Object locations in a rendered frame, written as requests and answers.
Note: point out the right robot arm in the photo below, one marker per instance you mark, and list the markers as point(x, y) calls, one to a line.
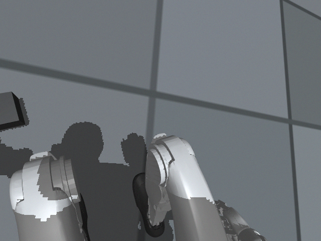
point(250, 234)

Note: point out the right robot hand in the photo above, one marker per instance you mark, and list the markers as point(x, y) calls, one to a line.
point(234, 223)

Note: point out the right robot foot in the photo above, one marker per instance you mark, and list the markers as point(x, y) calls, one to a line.
point(141, 199)

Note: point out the carton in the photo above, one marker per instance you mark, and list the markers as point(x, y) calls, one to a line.
point(10, 111)

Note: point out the left robot foot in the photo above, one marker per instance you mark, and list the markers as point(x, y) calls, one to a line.
point(84, 219)

